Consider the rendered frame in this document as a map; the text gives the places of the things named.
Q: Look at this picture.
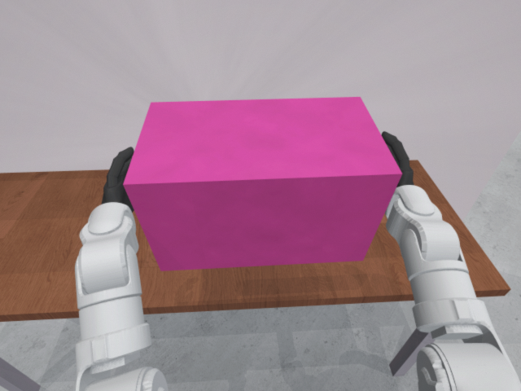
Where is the carton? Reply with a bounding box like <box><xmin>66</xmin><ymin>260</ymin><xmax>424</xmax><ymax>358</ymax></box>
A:
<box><xmin>123</xmin><ymin>97</ymin><xmax>402</xmax><ymax>271</ymax></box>

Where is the robot left hand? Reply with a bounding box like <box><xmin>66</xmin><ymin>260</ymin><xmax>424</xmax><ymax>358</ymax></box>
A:
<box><xmin>102</xmin><ymin>147</ymin><xmax>134</xmax><ymax>212</ymax></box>

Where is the robot right hand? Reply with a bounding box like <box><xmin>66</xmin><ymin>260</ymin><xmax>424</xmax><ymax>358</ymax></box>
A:
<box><xmin>382</xmin><ymin>131</ymin><xmax>414</xmax><ymax>187</ymax></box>

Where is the robot right upper arm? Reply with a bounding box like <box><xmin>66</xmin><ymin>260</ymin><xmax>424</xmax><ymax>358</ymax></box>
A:
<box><xmin>417</xmin><ymin>343</ymin><xmax>521</xmax><ymax>391</ymax></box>

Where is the table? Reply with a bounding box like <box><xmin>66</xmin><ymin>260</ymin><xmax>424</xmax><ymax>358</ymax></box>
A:
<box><xmin>0</xmin><ymin>160</ymin><xmax>510</xmax><ymax>391</ymax></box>

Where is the robot left forearm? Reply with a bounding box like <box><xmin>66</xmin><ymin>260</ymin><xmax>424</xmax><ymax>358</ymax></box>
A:
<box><xmin>75</xmin><ymin>202</ymin><xmax>152</xmax><ymax>391</ymax></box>

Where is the robot right forearm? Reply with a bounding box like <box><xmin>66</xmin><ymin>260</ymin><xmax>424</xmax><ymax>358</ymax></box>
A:
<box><xmin>385</xmin><ymin>185</ymin><xmax>521</xmax><ymax>390</ymax></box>

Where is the robot left upper arm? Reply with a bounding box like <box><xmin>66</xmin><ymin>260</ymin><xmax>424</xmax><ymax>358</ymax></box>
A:
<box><xmin>84</xmin><ymin>367</ymin><xmax>169</xmax><ymax>391</ymax></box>

